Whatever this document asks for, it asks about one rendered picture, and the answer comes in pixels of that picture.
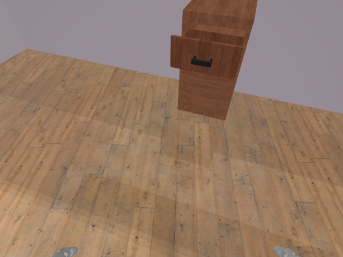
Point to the robot left hand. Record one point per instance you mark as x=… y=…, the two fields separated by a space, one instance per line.
x=66 y=252

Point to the handle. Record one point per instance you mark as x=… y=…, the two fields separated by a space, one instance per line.
x=195 y=61

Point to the robot right hand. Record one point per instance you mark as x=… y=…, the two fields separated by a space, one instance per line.
x=283 y=252

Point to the cabinet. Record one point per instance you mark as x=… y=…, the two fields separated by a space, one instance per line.
x=205 y=94

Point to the drawer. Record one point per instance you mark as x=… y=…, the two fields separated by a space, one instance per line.
x=224 y=49

